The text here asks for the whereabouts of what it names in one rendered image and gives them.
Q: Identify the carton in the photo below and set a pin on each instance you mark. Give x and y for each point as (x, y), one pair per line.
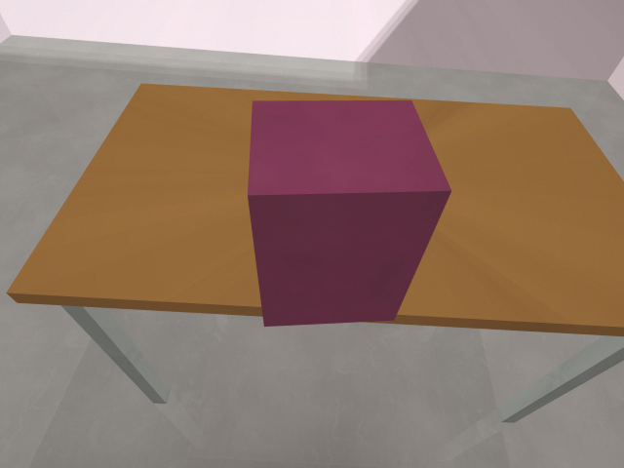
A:
(344, 197)

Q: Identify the table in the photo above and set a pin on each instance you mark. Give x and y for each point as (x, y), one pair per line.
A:
(531, 238)

